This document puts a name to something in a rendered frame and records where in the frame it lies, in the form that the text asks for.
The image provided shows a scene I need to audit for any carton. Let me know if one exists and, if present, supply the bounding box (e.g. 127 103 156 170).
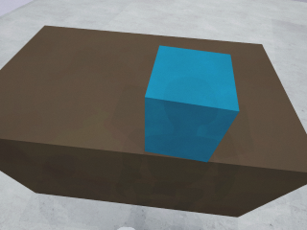
145 45 240 162

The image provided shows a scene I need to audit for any pedestal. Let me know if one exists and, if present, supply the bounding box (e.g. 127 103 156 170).
0 25 307 218

